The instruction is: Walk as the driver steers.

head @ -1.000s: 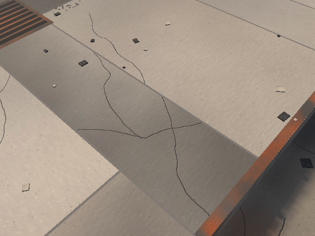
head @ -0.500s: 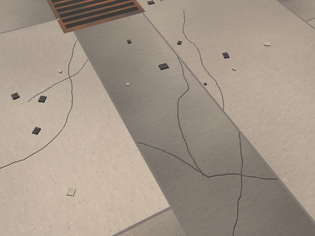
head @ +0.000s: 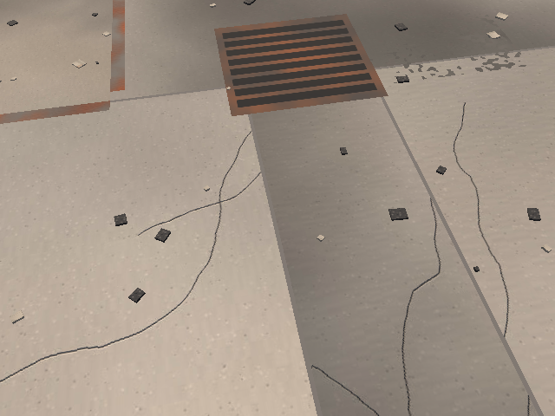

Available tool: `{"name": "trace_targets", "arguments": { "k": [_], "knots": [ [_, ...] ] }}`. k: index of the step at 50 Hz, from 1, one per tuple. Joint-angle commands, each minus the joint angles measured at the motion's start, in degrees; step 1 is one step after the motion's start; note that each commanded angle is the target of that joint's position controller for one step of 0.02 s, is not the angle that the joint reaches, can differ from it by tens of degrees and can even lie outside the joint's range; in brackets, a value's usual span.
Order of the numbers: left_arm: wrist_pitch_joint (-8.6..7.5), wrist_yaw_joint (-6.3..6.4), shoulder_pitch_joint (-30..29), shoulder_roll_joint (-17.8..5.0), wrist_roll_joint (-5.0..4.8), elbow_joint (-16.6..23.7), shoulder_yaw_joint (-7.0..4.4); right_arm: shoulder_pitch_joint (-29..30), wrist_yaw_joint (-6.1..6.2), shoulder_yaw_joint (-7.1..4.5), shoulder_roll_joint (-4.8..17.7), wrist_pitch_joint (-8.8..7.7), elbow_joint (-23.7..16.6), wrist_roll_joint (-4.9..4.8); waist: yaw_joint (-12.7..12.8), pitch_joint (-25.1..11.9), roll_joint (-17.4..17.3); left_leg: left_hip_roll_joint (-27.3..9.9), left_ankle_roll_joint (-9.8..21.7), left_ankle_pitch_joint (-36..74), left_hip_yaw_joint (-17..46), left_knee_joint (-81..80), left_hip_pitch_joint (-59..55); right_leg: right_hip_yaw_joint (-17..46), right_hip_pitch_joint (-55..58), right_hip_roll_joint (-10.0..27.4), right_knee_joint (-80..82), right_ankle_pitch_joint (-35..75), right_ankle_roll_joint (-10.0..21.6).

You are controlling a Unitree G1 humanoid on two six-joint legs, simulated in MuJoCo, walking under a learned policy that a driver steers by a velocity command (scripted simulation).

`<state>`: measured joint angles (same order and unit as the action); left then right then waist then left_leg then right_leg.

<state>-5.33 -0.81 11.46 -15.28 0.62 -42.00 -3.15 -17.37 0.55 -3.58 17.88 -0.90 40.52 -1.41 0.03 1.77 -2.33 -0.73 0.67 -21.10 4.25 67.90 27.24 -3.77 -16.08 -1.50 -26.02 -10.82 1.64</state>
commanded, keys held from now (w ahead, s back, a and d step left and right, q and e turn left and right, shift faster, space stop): w+q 0.92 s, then w+e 0.08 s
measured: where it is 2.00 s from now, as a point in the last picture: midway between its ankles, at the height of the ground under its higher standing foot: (150, 227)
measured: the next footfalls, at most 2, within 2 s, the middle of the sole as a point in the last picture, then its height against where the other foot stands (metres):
left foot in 0.36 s outside the picture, level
right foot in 0.84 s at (255, 338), level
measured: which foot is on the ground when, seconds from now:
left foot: up 0.00-0.34, down 0.36-0.84, up 0.86-1.00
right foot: down 0.00-0.36, up 0.38-0.82, down 0.84-1.00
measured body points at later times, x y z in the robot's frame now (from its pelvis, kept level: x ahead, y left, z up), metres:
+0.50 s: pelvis +0.26 +0.09 +0.00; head +0.30 +0.12 +0.45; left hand +0.30 +0.40 -0.11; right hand +0.48 -0.13 -0.09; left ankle +0.29 +0.17 -0.74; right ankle +0.25 -0.09 -0.65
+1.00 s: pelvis +0.56 +0.15 +0.00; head +0.58 +0.16 +0.45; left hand +0.51 +0.45 -0.10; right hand +0.80 -0.03 -0.11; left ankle +0.43 +0.23 -0.65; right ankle +0.64 +0.08 -0.74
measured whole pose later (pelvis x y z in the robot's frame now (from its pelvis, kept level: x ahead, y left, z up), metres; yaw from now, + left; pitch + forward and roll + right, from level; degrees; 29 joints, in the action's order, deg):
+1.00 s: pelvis +0.56 +0.15 +0.00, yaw +35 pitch +1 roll -1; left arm -5.4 -1.1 12.3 -15.3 0.7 -41.5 -3.1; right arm -16.9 0.7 -3.6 17.8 -1.4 40.5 -1.2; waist 0.4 1.7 -2.2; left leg -0.1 0.7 -21.4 4.9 67.6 26.5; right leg -2.6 -16.3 -1.6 -25.9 -10.7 1.5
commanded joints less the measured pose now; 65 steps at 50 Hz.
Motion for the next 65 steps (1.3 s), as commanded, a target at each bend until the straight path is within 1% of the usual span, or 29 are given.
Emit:
{"name": "trace_targets", "arguments": {
  "k": [1,8,13,15,17,18,19,20,21,22,23,24,27,33,38,40,41,42,43,44,45,47,49,53,56,60,63,64,65],
  "knots": [
    [-1.06,0.2,0.8,-6.6,-0.32,2.1,-1.82,1.8,-0.27,-1.21,3.3,-0.04,-5.5,-0.1,0.9,-1.0,8.4,-5.6,-0.4,3.2,1.9,-2.1,11.9,15.4,9.3,16.5,16.0,1.5,8.8],
    [-0.57,0.51,3.1,-10.2,-0.57,-0.5,-2.93,11.1,-2.22,-0.08,1.0,-1.03,-7.6,0.11,3.4,0.6,5.7,-5.6,-0.6,20.3,-1.8,-21.4,11.7,0.9,12.1,15.6,17.7,13.0,7.9],
    [1.12,0.69,6.3,-12.8,-1.82,-2.4,-3.69,17.6,-3.76,-0.15,1.3,-1.13,-10.3,-0.08,4.6,3.1,6.1,-3.5,1.8,17.7,-5.9,-30.4,9.6,-3.9,18.2,17.6,15.3,19.1,5.9],
    [1.9,1.06,5.7,-14.7,-2.48,-2.3,-4.25,15.3,-3.92,-1.2,3.3,-0.78,-10.6,0.27,1.8,0.6,7.9,-0.3,4.1,11.6,-8.7,-31.8,3.9,-6.3,20.7,17.8,8.3,37.9,4.6],
    [2.63,1.55,4.9,-14.7,-2.97,-1.9,-4.12,1.2,-3.29,-4.01,8.0,-0.27,-7.1,0.31,-6.4,-7.2,7.0,4.6,7.8,13.6,-10.6,-36.6,-16.3,-9.4,15.7,15.5,-11.0,47.5,2.2],
    [2.39,1.77,6.0,-11.9,-1.37,-1.0,-2.94,-8.5,-2.12,-5.94,12.5,0.45,-4.7,0.0,-10.2,-12.5,1.4,-1.1,11.0,13.2,-0.1,-37.2,-34.3,-9.3,1.5,13.5,-28.5,29.3,-0.4],
    [0.96,1.14,10.5,-3.4,0.68,3.0,-0.21,-5.5,-1.78,-6.33,18.9,-0.13,-5.6,-0.41,-2.0,-16.9,-13.6,-15.6,21.6,2.7,33.5,-42.8,-49.7,-3.8,-23.7,1.6,-48.2,-22.6,-3.8],
    [-1.07,0.51,4.2,-8.5,-1.44,3.6,-0.84,-7.3,-2.16,-4.99,14.1,-1.12,-7.2,-0.13,-7.1,-22.5,-7.0,-18.0,22.8,-5.1,43.2,-50.4,-51.2,8.2,-29.8,1.5,-53.6,-23.2,-3.0],
    [-2.13,0.16,-0.8,-11.0,-3.27,5.2,-1.47,-5.5,-2.29,-4.0,11.0,-1.99,-6.3,0.33,-7.4,-14.1,-4.2,-16.5,20.0,-0.7,34.8,-51.5,-45.7,8.1,-33.9,3.9,-52.3,-17.1,-1.9],
    [-2.67,0.45,-1.0,-10.1,-2.49,5.1,-1.03,-2.3,-2.18,-3.35,9.2,-2.33,-6.2,0.1,-4.8,-9.9,-0.4,-14.0,17.9,4.8,28.0,-51.5,-37.1,8.1,-30.6,6.3,-47.5,-11.9,-1.5],
    [-2.76,0.76,-0.7,-10.2,-0.96,4.5,-1.3,1.7,-2.01,-2.79,7.7,-2.29,-6.8,0.3,-2.2,-6.9,0.8,-11.7,16.6,10.8,22.9,-51.9,-29.5,8.1,-26.8,7.8,-42.7,-9.3,-2.0],
    [-2.22,0.71,0.4,-10.6,-0.39,4.3,-1.63,4.1,-1.74,-2.21,6.4,-2.3,-7.6,0.97,-0.1,-5.6,-0.3,-10.0,16.2,15.6,19.9,-53.1,-24.4,8.5,-23.0,8.8,-40.4,-7.2,-2.4],
    [-0.49,0.63,0.9,-8.9,0.41,4.1,-1.4,4.6,-1.01,-2.28,6.9,-2.84,-6.9,1.02,1.4,-4.0,-0.2,-8.3,17.0,25.2,15.3,-55.0,-16.9,7.1,-19.7,8.3,-34.4,-4.1,-4.8],
    [-0.51,0.0,-12.2,-5.2,-0.13,7.5,0.12,-0.8,0.52,-2.87,8.7,-2.28,-3.5,0.28,-3.3,-0.7,-1.3,-3.5,12.5,19.7,10.5,-54.1,-11.9,6.0,-14.7,3.3,-9.9,15.6,-6.2],
    [-1.37,-1.07,-14.6,-7.9,-0.95,8.7,-0.98,-3.9,0.98,-2.95,8.3,-1.52,-1.5,-0.22,-3.4,-0.8,-3.0,-6.8,10.8,15.9,18.1,-47.3,-18.8,8.8,-11.7,2.0,-2.8,12.6,-3.8],
    [-1.74,-0.86,-10.3,-8.9,-0.97,7.7,-1.75,-3.1,0.92,-3.0,8.0,-1.04,-1.5,-0.01,-1.0,-1.7,-4.7,-6.7,9.6,19.9,20.0,-43.1,-20.0,7.7,-6.2,1.5,-1.3,7.7,-1.7],
    [-1.98,-0.45,-4.7,-10.2,-0.55,6.5,-2.63,-2.6,0.73,-2.41,6.3,-1.02,-1.9,0.19,1.9,-5.0,-4.2,-4.0,7.9,23.7,18.3,-37.0,-18.9,7.1,2.5,2.1,0.4,8.2,0.1],
    [-2.22,0.0,3.6,-13.0,0.43,5.9,-3.43,-2.7,0.44,-1.18,3.1,-1.14,-3.0,0.98,5.4,-13.4,0.4,-0.6,5.8,17.6,14.5,-22.2,-12.4,14.6,17.8,10.5,-1.5,6.7,3.7],
    [-1.47,-0.1,9.4,-17.1,0.95,3.8,-4.54,-11.0,0.44,-0.03,-0.4,-1.55,-4.0,-0.65,2.7,-22.0,19.4,7.7,1.4,-10.0,6.8,-2.5,8.1,41.0,38.0,24.0,3.4,-6.2,13.2],
    [-1.14,-0.48,9.3,-12.3,-0.65,4.3,-3.55,-11.0,0.56,-0.74,5.0,-1.74,-3.0,-1.03,3.4,-19.8,17.1,3.4,0.5,-12.2,7.8,6.1,15.8,49.8,37.2,26.0,7.5,-19.8,13.0],
    [-0.74,-0.11,6.7,-8.9,-0.82,4.8,-2.65,-4.5,0.51,-1.79,8.5,-1.5,-3.4,-0.88,5.0,-11.7,10.8,1.2,-0.1,-6.8,6.8,8.3,18.1,41.0,30.1,23.6,8.8,-20.3,10.5],
    [-0.16,0.01,2.9,-7.2,0.13,3.9,-1.86,2.0,0.54,-1.78,7.2,-1.5,-4.9,0.59,3.6,-3.2,5.6,-1.9,-0.4,0.0,4.3,4.3,15.0,28.2,16.4,18.5,10.8,-6.4,8.9],
    [-0.59,-0.24,2.6,-6.0,0.41,2.6,-1.3,1.2,0.07,-1.27,4.1,-1.62,-4.9,0.21,1.1,-1.7,8.2,-3.2,0.0,1.6,3.6,-0.3,10.3,22.2,10.3,15.1,13.5,0.4,9.3],
    [-0.66,-0.37,3.2,-8.5,-1.54,0.9,-1.88,5.6,-0.53,0.24,0.9,-2.39,-6.0,1.62,0.6,-0.7,7.4,-4.5,-1.0,4.3,-0.5,-14.9,9.4,17.7,8.1,14.5,16.5,9.8,12.4],
    [0.21,0.01,4.6,-10.9,-1.98,0.1,-2.53,11.4,-1.48,1.01,0.2,-3.65,-6.6,1.27,2.3,-0.5,6.9,-2.7,-1.9,14.3,-1.9,-28.1,3.5,13.5,5.7,12.3,16.4,11.5,10.9],
    [1.27,0.39,9.2,-12.0,-2.68,-1.6,-2.82,16.6,-2.31,0.47,2.3,-4.59,-7.7,0.44,3.5,-0.6,7.8,-0.6,-2.0,18.7,-1.7,-36.6,-2.0,15.6,7.2,13.7,14.0,8.8,9.2],
    [1.9,0.82,9.4,-11.5,-2.64,-2.0,-2.6,11.3,-2.04,-1.06,5.1,-5.01,-6.0,0.45,-0.9,-2.8,7.9,0.0,0.4,17.8,-2.1,-42.0,-14.2,16.2,5.5,12.9,7.8,8.1,6.2],
    [1.8,0.79,9.3,-9.4,-2.14,-1.9,-1.85,5.2,-1.42,-2.21,7.3,-5.03,-4.6,0.94,-4.0,-6.3,6.9,-2.1,2.1,16.5,-0.7,-42.5,-23.7,13.9,2.3,9.7,-0.6,9.3,4.2],
    [1.59,0.75,8.9,-4.8,-0.63,-0.1,-0.2,-4.2,-0.6,-3.35,11.5,-4.83,-3.7,2.09,-7.8,-14.6,-1.2,-13.9,5.8,14.3,10.9,-42.0,-38.0,9.9,-7.0,5.1,-18.8,-3.4,1.5]
  ]
}}
Over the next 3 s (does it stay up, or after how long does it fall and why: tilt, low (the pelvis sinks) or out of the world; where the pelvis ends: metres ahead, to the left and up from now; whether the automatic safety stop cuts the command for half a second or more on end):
stays up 1.51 0.31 0.00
